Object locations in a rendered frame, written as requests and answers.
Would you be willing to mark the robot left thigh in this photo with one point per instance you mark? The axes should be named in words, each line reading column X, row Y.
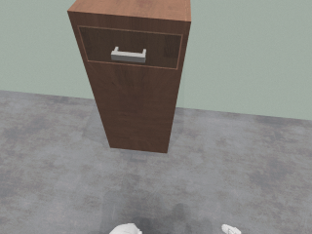
column 125, row 229

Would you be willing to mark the cabinet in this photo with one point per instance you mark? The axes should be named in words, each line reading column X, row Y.
column 136, row 103

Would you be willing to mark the drawer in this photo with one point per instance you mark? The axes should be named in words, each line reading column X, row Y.
column 162, row 48

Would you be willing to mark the right robot hand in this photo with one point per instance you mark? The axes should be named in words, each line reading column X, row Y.
column 229, row 229

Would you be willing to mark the handle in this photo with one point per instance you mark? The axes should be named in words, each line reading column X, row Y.
column 128, row 56

